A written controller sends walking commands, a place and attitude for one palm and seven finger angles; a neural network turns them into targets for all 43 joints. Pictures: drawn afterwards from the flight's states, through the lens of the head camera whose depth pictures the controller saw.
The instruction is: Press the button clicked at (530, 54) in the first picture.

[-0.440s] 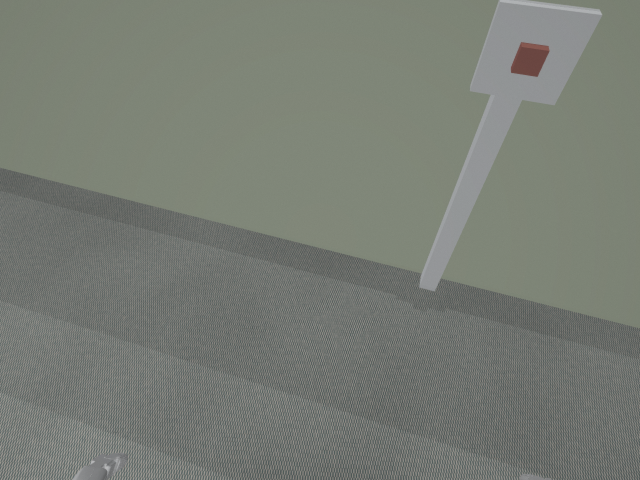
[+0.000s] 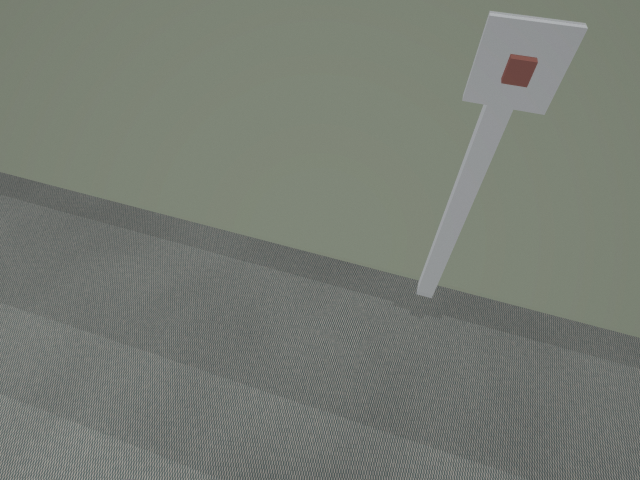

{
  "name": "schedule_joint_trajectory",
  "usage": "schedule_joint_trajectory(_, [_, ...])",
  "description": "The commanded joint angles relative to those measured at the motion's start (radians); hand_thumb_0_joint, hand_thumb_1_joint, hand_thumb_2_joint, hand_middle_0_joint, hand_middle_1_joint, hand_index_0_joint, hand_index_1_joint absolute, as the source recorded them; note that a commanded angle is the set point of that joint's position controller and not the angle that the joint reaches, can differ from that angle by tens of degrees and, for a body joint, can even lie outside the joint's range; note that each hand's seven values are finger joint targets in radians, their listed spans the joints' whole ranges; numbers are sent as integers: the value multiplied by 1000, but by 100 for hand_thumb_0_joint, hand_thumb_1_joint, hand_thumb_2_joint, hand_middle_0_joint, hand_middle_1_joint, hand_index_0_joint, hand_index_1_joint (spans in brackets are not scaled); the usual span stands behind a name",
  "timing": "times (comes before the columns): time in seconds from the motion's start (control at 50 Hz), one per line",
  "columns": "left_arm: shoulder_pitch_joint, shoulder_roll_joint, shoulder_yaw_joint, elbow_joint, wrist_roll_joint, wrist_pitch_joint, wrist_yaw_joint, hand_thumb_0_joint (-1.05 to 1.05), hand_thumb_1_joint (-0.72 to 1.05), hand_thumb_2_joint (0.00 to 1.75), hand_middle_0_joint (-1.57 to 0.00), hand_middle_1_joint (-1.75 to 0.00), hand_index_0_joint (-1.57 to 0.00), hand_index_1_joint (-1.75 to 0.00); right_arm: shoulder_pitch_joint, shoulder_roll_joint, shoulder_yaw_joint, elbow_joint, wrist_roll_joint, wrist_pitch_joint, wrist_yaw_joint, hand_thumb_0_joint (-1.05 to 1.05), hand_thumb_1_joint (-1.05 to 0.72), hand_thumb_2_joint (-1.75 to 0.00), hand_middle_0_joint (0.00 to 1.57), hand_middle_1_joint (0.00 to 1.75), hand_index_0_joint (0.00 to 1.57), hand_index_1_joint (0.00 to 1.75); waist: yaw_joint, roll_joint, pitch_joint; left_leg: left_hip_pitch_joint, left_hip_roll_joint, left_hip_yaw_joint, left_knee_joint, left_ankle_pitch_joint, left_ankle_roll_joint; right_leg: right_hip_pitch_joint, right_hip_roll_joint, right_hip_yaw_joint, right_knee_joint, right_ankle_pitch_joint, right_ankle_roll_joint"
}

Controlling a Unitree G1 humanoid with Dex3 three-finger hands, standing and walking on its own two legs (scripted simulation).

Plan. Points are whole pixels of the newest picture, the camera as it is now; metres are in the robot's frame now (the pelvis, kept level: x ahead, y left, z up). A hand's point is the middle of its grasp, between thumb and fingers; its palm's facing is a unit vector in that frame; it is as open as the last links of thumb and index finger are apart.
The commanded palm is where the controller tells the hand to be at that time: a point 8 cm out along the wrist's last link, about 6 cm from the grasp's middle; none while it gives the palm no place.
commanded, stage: stand and wait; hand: left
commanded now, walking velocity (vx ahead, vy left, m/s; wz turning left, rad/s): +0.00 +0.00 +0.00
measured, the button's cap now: (518, 70) +0.87 -0.36 +0.13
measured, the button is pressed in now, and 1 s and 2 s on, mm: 0 0 0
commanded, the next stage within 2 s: look at it before walking up in 0.60 s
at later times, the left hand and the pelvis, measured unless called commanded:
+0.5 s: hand out of the picture +0.06 +0.24 -0.15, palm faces -0.04 -0.94 -0.34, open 7.4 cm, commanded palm none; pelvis -0.02 -0.01 +0.00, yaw +0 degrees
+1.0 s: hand out of the picture +0.05 +0.24 -0.15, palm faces -0.04 -0.94 -0.33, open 7.4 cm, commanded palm none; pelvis -0.02 -0.01 +0.00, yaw +0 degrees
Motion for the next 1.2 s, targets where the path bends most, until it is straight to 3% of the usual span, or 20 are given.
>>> schedule_joint_trajectory(0.0, [-58,216,51,-65,-1,-28,8,0,90,90,-20,-30,-20,-30,-55,-212,-40,-57,6,-26,-14,0,-90,-90,20,30,20,30,-6,11,-82,16,120,-90,-67,230,24,18,-102,86,-60,258,-53])
schedule_joint_trajectory(0.54, [-61,218,47,-19,0,-32,3,0,90,90,-20,-30,-20,-30,-12,-217,-33,9,9,-27,-8,0,-90,-90,20,30,20,30,-6,-5,-45,-3,125,-107,-115,123,16,-21,-98,113,-131,103,-53])
schedule_joint_trajectory(0.82, [-53,214,46,-11,-1,-33,4,0,90,90,-20,-30,-20,-30,-12,-219,-33,14,10,-30,-9,0,-90,-90,20,30,20,30,-6,22,-66,13,133,-108,-120,167,14,2,-99,100,-121,163,-50])
schedule_joint_trajectory(1.18, [-52,220,46,-5,0,-35,4,0,90,90,-20,-30,-20,-30,-23,-221,-31,12,12,-28,-10,0,-90,-90,20,30,20,30,-7,9,-70,31,134,-110,-122,211,13,18,-103,94,-125,217,-49])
